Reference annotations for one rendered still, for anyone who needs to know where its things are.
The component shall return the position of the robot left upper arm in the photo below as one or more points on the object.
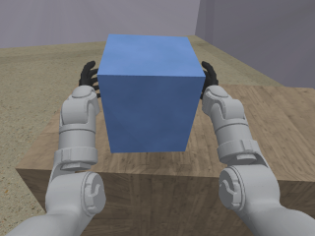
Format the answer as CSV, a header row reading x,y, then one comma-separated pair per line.
x,y
72,200

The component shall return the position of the robot left hand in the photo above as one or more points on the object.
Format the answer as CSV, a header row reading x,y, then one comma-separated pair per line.
x,y
86,77

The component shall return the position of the carton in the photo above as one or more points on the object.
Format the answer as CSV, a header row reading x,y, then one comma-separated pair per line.
x,y
150,87

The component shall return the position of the pedestal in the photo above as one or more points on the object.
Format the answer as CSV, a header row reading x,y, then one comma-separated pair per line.
x,y
176,193

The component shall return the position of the robot left forearm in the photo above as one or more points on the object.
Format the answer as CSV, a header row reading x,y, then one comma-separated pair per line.
x,y
77,129

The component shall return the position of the robot right upper arm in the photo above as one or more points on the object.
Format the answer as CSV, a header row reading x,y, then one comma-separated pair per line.
x,y
252,191

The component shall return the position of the robot right hand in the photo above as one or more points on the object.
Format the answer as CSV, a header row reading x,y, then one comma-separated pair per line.
x,y
211,77

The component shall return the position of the robot right forearm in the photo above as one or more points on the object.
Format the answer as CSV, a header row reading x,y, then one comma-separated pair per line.
x,y
236,145

